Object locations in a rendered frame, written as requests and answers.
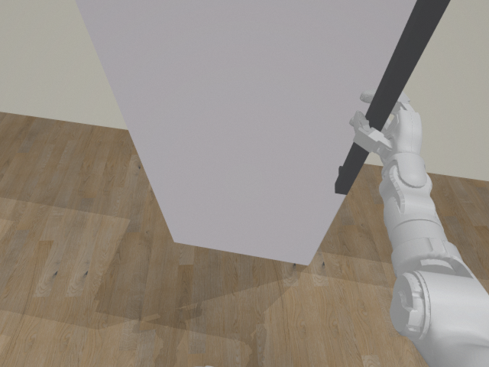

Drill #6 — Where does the robot right forearm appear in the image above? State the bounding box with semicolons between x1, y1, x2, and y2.
379;153;489;297

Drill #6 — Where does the right robot hand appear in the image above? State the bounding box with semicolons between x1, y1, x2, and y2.
349;89;423;165

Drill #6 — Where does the right robot upper arm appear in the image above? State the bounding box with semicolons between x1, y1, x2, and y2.
390;270;489;367

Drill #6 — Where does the fridge door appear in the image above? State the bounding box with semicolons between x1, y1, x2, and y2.
75;0;417;266

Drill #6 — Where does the handle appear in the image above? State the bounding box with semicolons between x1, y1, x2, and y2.
335;0;451;195

